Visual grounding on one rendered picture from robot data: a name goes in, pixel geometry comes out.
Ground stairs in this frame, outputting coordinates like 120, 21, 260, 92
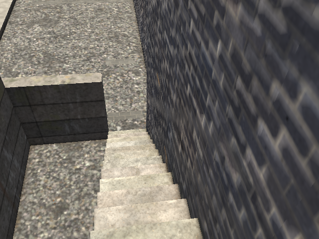
90, 128, 202, 239

